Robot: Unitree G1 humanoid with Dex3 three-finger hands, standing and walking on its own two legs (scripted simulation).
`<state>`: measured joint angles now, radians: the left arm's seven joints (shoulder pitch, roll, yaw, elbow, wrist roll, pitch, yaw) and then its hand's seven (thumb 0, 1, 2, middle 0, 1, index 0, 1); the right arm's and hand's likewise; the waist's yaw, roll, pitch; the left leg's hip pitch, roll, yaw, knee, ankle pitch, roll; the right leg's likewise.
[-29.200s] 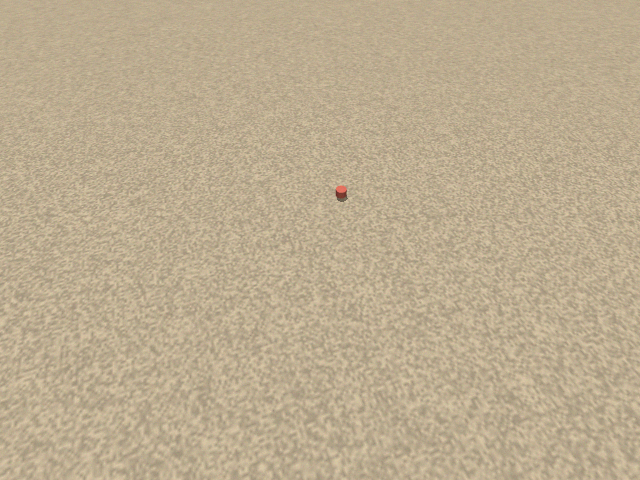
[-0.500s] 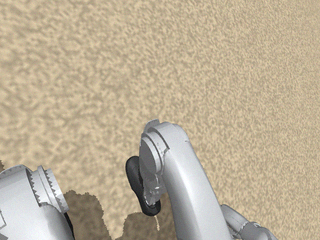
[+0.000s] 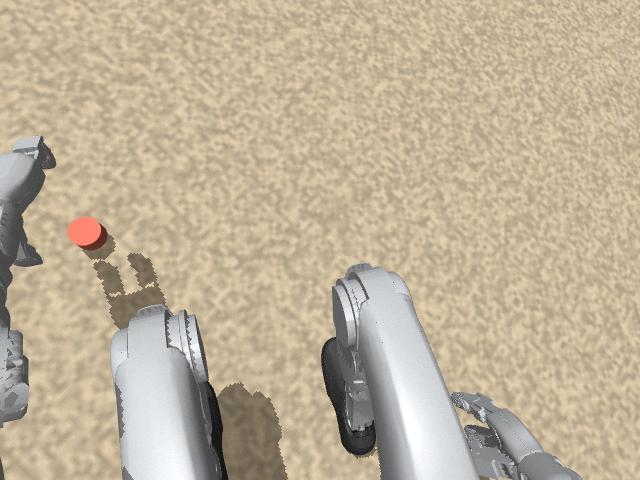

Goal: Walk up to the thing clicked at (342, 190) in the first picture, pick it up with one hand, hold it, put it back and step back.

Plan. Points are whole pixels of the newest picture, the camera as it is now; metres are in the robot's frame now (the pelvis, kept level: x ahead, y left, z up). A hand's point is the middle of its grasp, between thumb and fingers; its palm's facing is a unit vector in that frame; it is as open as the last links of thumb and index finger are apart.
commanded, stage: withdraw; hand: left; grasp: from above
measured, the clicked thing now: (88, 233) +0.49 +0.30 -0.34
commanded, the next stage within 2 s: home in 0.18 s
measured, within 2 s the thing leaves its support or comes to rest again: neither
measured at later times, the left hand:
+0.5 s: hand (46, 205) +0.50 +0.31 -0.20, palm faces -0.34 -0.09 -0.93, open 13.0 cm
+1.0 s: hand out of the picture +0.34 +0.27 +0.01, palm faces -0.19 -0.75 -0.63, open 7.6 cm
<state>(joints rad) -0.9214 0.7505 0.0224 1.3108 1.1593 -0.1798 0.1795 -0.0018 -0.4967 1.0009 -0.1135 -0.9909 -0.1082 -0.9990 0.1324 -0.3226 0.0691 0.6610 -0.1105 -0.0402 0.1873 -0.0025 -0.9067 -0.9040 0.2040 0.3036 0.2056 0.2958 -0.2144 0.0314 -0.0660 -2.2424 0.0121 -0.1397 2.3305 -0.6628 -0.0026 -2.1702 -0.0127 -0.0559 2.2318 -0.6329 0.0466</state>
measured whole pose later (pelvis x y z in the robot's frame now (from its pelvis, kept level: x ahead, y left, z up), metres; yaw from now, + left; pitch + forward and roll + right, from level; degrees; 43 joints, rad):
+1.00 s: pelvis +0.01 +0.00 +0.12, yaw +3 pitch +33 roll -6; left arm -0.26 0.47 0.09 0.45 0.39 0.08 0.00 0.00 0.83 0.89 -0.21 -0.31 -0.22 -0.31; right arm 0.08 -0.30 -0.03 0.56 0.01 -0.02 0.07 0.00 -0.90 -0.90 0.20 0.30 0.20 0.29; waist -0.06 0.03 -0.19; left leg -1.88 0.02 -0.09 1.95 -0.66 0.00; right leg -1.82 -0.03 -0.04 1.88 -0.63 0.04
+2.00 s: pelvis +0.10 +0.01 +0.36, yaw +8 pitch +11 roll -3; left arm 0.50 0.21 0.04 -0.12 -0.05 0.46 0.02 0.01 0.90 0.90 -0.20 -0.30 -0.20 -0.30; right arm 0.26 -0.22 0.03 0.52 0.00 -0.24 -0.18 0.01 -0.90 -0.90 0.21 0.30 0.21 0.30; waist -0.03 0.05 -0.18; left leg -0.70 0.04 -0.06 1.01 -0.50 -0.01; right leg -0.64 -0.03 -0.07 0.93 -0.47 0.03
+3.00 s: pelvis +0.09 +0.01 +0.36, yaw +7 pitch +10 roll -3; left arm 0.50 0.22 0.03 -0.13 -0.05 0.45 0.02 0.01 0.90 0.90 -0.20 -0.30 -0.20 -0.30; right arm 0.29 -0.22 0.03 0.55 0.00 -0.25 -0.18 0.01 -0.90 -0.90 0.21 0.30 0.21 0.30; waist -0.03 0.05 -0.16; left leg -0.70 0.04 -0.05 1.02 -0.49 -0.01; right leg -0.65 -0.02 -0.06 0.94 -0.46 0.03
